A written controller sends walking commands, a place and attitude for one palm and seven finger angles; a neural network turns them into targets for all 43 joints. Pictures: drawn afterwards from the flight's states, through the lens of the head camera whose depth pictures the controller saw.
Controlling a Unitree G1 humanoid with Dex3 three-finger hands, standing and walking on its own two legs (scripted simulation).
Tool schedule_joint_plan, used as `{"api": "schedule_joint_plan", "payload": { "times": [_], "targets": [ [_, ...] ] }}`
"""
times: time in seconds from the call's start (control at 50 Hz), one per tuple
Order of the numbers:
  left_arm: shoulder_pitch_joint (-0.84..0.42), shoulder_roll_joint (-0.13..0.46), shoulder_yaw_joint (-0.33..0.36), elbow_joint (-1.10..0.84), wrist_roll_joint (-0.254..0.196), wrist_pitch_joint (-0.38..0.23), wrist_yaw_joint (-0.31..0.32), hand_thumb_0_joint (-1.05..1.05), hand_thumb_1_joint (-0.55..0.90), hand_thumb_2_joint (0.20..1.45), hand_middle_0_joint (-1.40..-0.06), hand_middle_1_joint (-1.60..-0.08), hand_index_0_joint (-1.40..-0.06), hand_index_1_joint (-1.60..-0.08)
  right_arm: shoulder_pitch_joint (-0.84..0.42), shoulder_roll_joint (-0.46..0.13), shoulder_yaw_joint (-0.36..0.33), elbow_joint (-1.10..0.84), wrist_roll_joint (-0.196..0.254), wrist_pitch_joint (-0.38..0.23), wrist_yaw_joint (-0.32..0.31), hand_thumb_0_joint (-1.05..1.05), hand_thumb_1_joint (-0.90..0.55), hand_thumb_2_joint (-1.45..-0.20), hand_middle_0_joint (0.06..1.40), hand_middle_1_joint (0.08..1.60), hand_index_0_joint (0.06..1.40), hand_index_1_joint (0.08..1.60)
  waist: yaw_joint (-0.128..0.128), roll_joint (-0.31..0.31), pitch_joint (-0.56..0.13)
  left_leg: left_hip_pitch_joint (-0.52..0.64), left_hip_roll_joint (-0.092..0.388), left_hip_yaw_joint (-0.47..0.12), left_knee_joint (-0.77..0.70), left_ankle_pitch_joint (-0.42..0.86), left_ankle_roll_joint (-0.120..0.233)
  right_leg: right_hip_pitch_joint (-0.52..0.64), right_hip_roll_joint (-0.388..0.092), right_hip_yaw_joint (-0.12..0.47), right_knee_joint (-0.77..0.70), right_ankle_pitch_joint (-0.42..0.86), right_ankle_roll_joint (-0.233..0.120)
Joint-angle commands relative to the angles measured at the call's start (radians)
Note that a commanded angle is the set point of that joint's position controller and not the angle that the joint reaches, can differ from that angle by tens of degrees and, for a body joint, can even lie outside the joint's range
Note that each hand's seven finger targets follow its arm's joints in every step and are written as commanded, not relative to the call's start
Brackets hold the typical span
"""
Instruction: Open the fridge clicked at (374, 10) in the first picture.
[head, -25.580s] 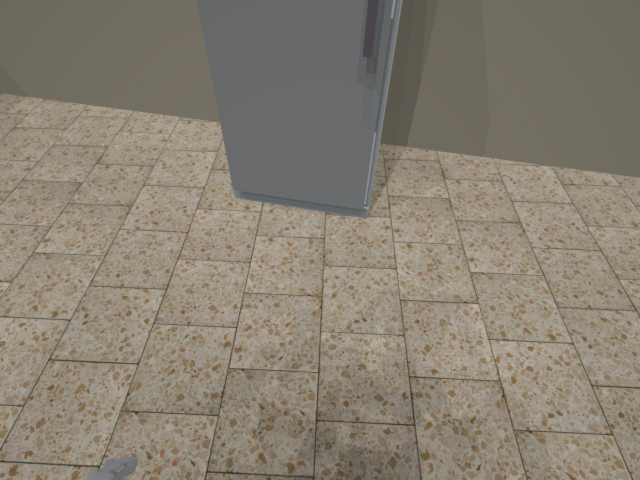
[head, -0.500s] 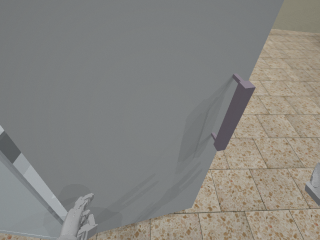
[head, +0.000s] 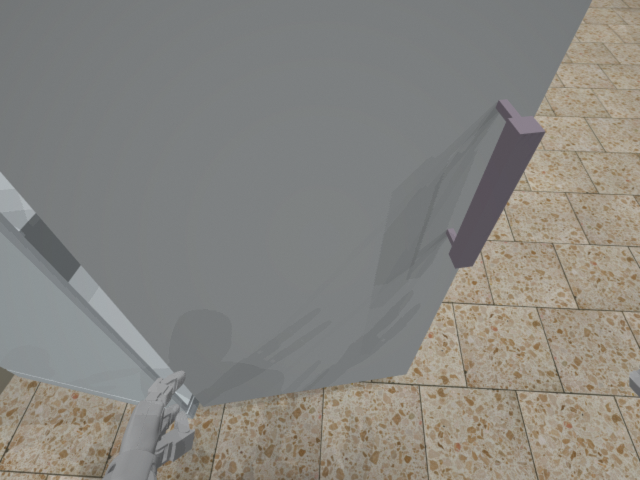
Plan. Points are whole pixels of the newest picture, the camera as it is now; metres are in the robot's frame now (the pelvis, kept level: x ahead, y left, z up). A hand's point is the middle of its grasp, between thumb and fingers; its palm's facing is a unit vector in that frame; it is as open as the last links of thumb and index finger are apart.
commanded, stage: step back with the hand held close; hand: right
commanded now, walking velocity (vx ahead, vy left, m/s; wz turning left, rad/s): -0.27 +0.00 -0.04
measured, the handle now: (480, 193) +0.45 -0.19 +0.11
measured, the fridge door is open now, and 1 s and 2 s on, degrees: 69 69 69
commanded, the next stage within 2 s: stop stepping back and stand still in 0.92 s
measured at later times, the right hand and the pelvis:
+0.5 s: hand out of the picture +0.13 -0.30 +0.16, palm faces +0.44 +0.79 -0.43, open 7.5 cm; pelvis -0.07 -0.02 -0.01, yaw -3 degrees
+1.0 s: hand out of the picture +0.03 -0.31 +0.16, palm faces +0.41 +0.82 -0.40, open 7.4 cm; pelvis -0.18 -0.05 -0.01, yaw -2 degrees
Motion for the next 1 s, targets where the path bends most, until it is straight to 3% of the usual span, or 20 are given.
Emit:
{"api": "schedule_joint_plan", "payload": {
  "times": [0.0,0.08,0.14,0.22,0.28,0.34,0.38,0.4,0.42,0.44,0.52,0.68,0.72,0.76,0.78,0.82,0.9,0.94,0.96,0.98],
  "targets": [
    [-0.079,0.119,0.045,-0.165,0.002,-0.070,0.011,0.000,0.900,0.900,-0.200,-0.300,-0.200,-0.300,-0.002,-0.212,-0.220,-0.266,0.010,-0.098,-0.043,0.000,-0.900,-0.900,0.200,0.300,0.200,0.300,-0.036,-0.155,-0.226,0.109,0.018,-0.012,0.073,0.072,0.027,0.000,-0.187,0.224,-0.168,0.203,-0.028],
    [-0.041,0.132,0.046,-0.138,0.003,-0.110,0.011,0.000,0.900,0.900,-0.200,-0.300,-0.200,-0.300,-0.058,-0.165,-0.195,-0.182,-0.004,-0.109,-0.042,0.000,-0.900,-0.900,0.200,0.300,0.200,0.300,-0.017,-0.201,-0.142,0.142,-0.005,-0.006,0.140,-0.042,0.021,-0.159,-0.230,0.255,-0.239,-0.098,-0.060],
    [-0.027,0.132,0.047,-0.123,-0.005,-0.128,0.008,0.000,0.900,0.900,-0.200,-0.300,-0.200,-0.300,-0.092,-0.140,-0.157,-0.139,-0.007,-0.107,-0.039,0.000,-0.900,-0.900,0.200,0.300,0.200,0.300,-0.007,-0.065,-0.114,0.098,0.016,-0.042,0.028,0.039,0.029,-0.144,-0.191,0.241,-0.167,-0.174,-0.042],
    [-0.027,0.120,0.053,-0.108,-0.001,-0.127,0.006,0.000,0.900,0.900,-0.200,-0.300,-0.200,-0.300,-0.135,-0.138,-0.116,-0.127,-0.005,-0.102,-0.042,0.000,-0.900,-0.900,0.200,0.300,0.200,0.300,0.010,0.156,-0.115,-0.107,0.150,-0.203,-0.148,-0.054,0.105,-0.024,-0.075,0.155,0.045,-0.236,0.010],
    [-0.031,0.102,0.042,-0.078,0.006,-0.120,-0.002,0.000,0.900,0.900,-0.200,-0.300,-0.200,-0.300,-0.197,-0.164,-0.106,-0.178,-0.007,-0.112,-0.058,0.000,-0.900,-0.900,0.200,0.300,0.200,0.300,0.017,0.196,-0.104,-0.247,0.289,-0.260,-0.226,-0.130,0.180,0.047,-0.027,0.094,0.304,-0.190,0.041],
    [-0.058,0.103,0.031,-0.098,0.010,-0.122,-0.003,0.000,0.900,0.900,-0.200,-0.300,-0.200,-0.300,-0.181,-0.204,-0.157,-0.251,-0.008,-0.124,-0.071,0.000,-0.900,-0.900,0.200,0.300,0.200,0.300,0.016,0.056,-0.110,-0.125,0.210,-0.154,-0.046,0.112,0.128,-0.005,-0.072,0.161,0.011,-0.088,0.020],
    [-0.085,0.128,0.037,-0.136,0.010,-0.135,0.007,0.000,0.900,0.900,-0.200,-0.300,-0.200,-0.300,-0.136,-0.216,-0.195,-0.322,-0.015,-0.143,-0.072,0.000,-0.900,-0.900,0.200,0.300,0.200,0.300,-0.014,-0.284,-0.137,-0.060,0.000,-0.019,0.231,0.006,0.027,-0.062,-0.224,0.365,-0.223,0.070,-0.038],
    [-0.084,0.113,0.046,-0.135,0.015,-0.146,0.008,0.000,0.900,0.900,-0.200,-0.300,-0.200,-0.300,-0.115,-0.247,-0.226,-0.332,-0.020,-0.159,-0.071,0.000,-0.900,-0.900,0.200,0.300,0.200,0.300,-0.012,-0.375,-0.169,-0.028,-0.029,-0.033,0.372,-0.186,0.025,-0.089,-0.285,0.418,-0.292,0.034,-0.065],
    [-0.063,0.109,0.048,-0.124,0.028,-0.156,-0.001,0.000,0.900,0.900,-0.200,-0.300,-0.200,-0.300,-0.096,-0.236,-0.235,-0.338,-0.023,-0.171,-0.065,0.000,-0.900,-0.900,0.200,0.300,0.200,0.300,-0.005,-0.373,-0.183,0.015,-0.051,-0.057,0.506,-0.246,0.027,-0.150,-0.307,0.449,-0.358,-0.137,-0.081],
    [-0.060,0.112,0.054,-0.116,0.034,-0.162,-0.008,0.000,0.900,0.900,-0.200,-0.300,-0.200,-0.300,-0.117,-0.232,-0.240,-0.349,-0.029,-0.175,-0.064,0.000,-0.900,-0.900,0.200,0.300,0.200,0.300,0.001,-0.336,-0.149,-0.002,-0.053,-0.069,0.559,-0.233,0.027,-0.178,-0.307,0.446,-0.364,-0.193,-0.099],
    [-0.007,0.115,0.070,-0.078,0.011,-0.181,-0.030,0.000,0.900,0.900,-0.200,-0.300,-0.200,-0.300,-0.020,-0.172,-0.194,-0.302,0.000,-0.160,-0.053,0.000,-0.900,-0.900,0.200,0.300,0.200,0.300,-0.001,-0.162,-0.231,-0.155,-0.065,-0.020,0.299,-0.261,0.019,0.194,-0.247,0.329,-0.216,0.226,-0.059],
    [-0.068,0.132,0.062,-0.083,0.004,-0.152,-0.023,0.000,0.900,0.900,-0.200,-0.300,-0.200,-0.300,-0.087,-0.202,-0.170,-0.186,0.022,-0.119,-0.027,0.000,-0.900,-0.900,0.200,0.300,0.200,0.300,-0.001,-0.130,-0.246,0.101,-0.055,0.013,-0.150,0.006,0.040,0.081,-0.207,0.254,-0.190,-0.026,0.029],
    [-0.068,0.113,0.054,-0.098,0.001,-0.134,-0.023,0.000,0.900,0.900,-0.200,-0.300,-0.200,-0.300,-0.072,-0.236,-0.189,-0.187,0.023,-0.127,-0.021,0.000,-0.900,-0.900,0.200,0.300,0.200,0.300,-0.004,-0.016,-0.239,0.084,0.033,-0.035,-0.216,0.074,0.080,0.065,-0.140,0.190,-0.061,-0.101,0.045],
    [-0.055,0.094,0.065,-0.096,-0.018,-0.128,-0.016,0.000,0.900,0.900,-0.200,-0.300,-0.200,-0.300,-0.108,-0.243,-0.162,-0.211,0.036,-0.141,-0.021,0.000,-0.900,-0.900,0.200,0.300,0.200,0.300,-0.001,0.268,-0.188,-0.167,0.258,-0.184,-0.277,0.078,0.201,0.109,0.012,0.043,0.385,-0.192,0.091],
    [-0.079,0.113,0.081,-0.096,-0.026,-0.129,-0.017,0.000,0.900,0.900,-0.200,-0.300,-0.200,-0.300,-0.106,-0.233,-0.148,-0.206,0.036,-0.142,-0.022,0.000,-0.900,-0.900,0.200,0.300,0.200,0.300,-0.013,0.337,-0.123,-0.256,0.350,-0.253,-0.287,0.136,0.263,0.030,0.032,0.084,0.655,-0.246,0.090],
    [-0.102,0.058,0.052,-0.103,-0.014,-0.112,-0.022,0.000,0.900,0.900,-0.200,-0.300,-0.200,-0.300,-0.118,-0.227,-0.160,-0.213,0.018,-0.132,-0.030,0.000,-0.900,-0.900,0.200,0.300,0.200,0.300,-0.003,0.263,-0.090,-0.139,0.372,-0.195,-0.166,0.523,0.276,-0.153,-0.026,0.148,0.742,-0.322,0.077],
    [-0.151,0.059,-0.001,-0.093,0.013,-0.098,0.011,0.000,0.900,0.900,-0.200,-0.300,-0.200,-0.300,-0.203,-0.234,-0.161,-0.237,-0.013,-0.144,-0.051,0.000,-0.900,-0.900,0.200,0.300,0.200,0.300,0.027,-0.024,-0.011,0.039,0.227,-0.104,0.080,0.779,0.140,-0.152,-0.031,0.072,0.027,-0.111,0.066],
    [-0.068,0.083,0.029,-0.096,0.019,-0.118,0.015,0.000,0.900,0.900,-0.200,-0.300,-0.200,-0.300,-0.177,-0.228,-0.176,-0.303,-0.015,-0.160,-0.066,0.000,-0.900,-0.900,0.200,0.300,0.200,0.300,0.025,-0.203,-0.171,0.067,0.102,-0.071,0.216,0.494,0.077,0.095,-0.083,0.066,-0.271,0.350,0.076],
    [-0.044,0.117,0.058,-0.106,0.020,-0.135,0.005,0.000,0.900,0.900,-0.200,-0.300,-0.200,-0.300,-0.179,-0.235,-0.179,-0.372,-0.014,-0.170,-0.069,0.000,-0.900,-0.900,0.200,0.300,0.200,0.300,0.004,-0.368,-0.240,-0.123,0.014,-0.043,0.349,0.021,0.042,0.264,-0.269,0.260,-0.192,0.756,0.014],
    [-0.029,0.111,0.068,-0.098,0.011,-0.154,-0.011,0.000,0.900,0.900,-0.200,-0.300,-0.200,-0.300,-0.151,-0.241,-0.190,-0.387,-0.008,-0.190,-0.062,0.000,-0.900,-0.900,0.200,0.300,0.200,0.300,-0.007,-0.355,-0.310,-0.195,-0.026,-0.083,0.458,-0.290,0.046,0.335,-0.335,0.294,-0.129,0.870,-0.039]
  ]
}}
